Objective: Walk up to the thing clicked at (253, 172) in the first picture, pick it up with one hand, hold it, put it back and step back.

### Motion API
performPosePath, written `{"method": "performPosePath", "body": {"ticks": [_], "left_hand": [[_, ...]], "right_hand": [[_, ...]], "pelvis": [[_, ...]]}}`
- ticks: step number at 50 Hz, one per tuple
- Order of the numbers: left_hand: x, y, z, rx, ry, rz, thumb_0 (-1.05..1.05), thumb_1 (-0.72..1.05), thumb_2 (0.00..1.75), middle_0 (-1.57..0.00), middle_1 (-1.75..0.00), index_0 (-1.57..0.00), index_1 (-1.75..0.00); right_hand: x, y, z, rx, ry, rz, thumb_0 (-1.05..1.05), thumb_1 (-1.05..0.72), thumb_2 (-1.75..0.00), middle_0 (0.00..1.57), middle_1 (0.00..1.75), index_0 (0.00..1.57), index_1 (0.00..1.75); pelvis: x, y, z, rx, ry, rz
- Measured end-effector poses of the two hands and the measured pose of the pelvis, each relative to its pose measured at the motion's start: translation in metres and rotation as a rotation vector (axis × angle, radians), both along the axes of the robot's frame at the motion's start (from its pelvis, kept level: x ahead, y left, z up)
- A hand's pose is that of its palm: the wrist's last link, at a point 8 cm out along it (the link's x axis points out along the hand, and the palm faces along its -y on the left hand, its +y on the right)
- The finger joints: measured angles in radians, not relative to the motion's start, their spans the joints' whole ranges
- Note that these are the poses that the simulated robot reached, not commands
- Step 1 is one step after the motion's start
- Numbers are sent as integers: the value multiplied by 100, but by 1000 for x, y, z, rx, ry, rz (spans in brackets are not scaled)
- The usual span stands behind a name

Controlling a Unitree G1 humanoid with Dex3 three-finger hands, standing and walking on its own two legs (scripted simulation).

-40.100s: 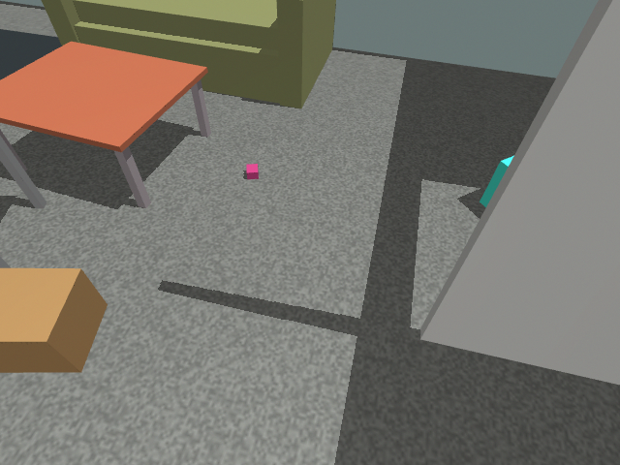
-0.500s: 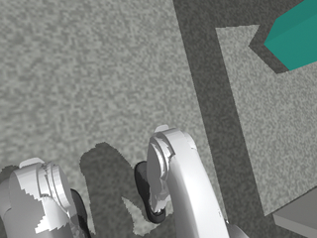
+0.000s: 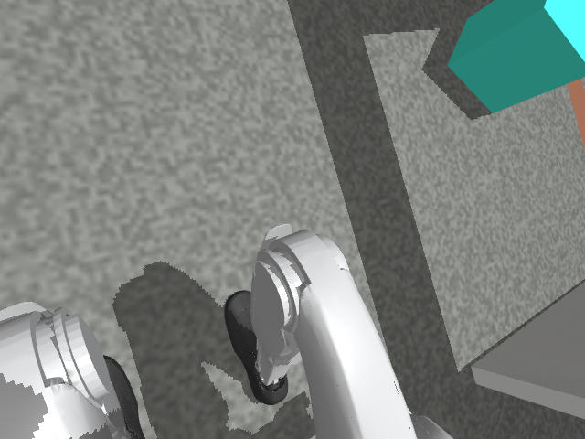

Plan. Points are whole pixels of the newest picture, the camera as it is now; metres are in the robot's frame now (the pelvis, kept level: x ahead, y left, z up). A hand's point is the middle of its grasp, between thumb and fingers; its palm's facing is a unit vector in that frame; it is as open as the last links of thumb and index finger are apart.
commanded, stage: rest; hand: left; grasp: from above
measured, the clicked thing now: out of the picture +0.48 +0.33 -0.26
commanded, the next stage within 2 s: open in 0.38 s
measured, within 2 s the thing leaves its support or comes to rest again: rests again in 0.60 s
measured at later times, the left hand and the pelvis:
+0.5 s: hand out of the picture +0.46 +0.32 -0.24, palm faces -0.37 -0.25 -0.89, open 9.0 cm; pelvis -0.01 +0.00 +0.00, yaw -1 degrees
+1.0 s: hand out of the picture +0.45 +0.33 -0.24, palm faces -0.38 -0.25 -0.89, open 12.1 cm; pelvis -0.01 +0.00 +0.01, yaw -2 degrees
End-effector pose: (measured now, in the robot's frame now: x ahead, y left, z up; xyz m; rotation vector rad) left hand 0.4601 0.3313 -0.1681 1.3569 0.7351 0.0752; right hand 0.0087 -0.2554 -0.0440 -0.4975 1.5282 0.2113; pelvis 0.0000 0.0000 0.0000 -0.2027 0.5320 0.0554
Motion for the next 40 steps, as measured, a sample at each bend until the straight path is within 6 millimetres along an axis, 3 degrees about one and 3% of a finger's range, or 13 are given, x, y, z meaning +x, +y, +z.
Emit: {"method": "performPosePath", "body": {"ticks": [27,33,40], "left_hand": [[1,-4,-16,-7,17,1,5,22,28,-113,-26,-82,-26],[7,-7,-18,-5,-11,-12,3,20,35,-97,-31,-76,-31],[7,-8,-12,6,-10,1,1,5,51,-73,-40,-64,-43]], "right_hand": [[-2,13,7,36,-13,49,0,-91,-90,20,30,20,30],[-1,15,12,34,-11,57,0,-91,-90,20,30,20,30],[2,15,14,44,-27,58,0,-91,-90,20,30,20,30]], "pelvis": [[-5,1,1,-24,-31,-15],[-4,3,3,-32,-32,-17],[-3,3,4,-36,-27,-17]]}}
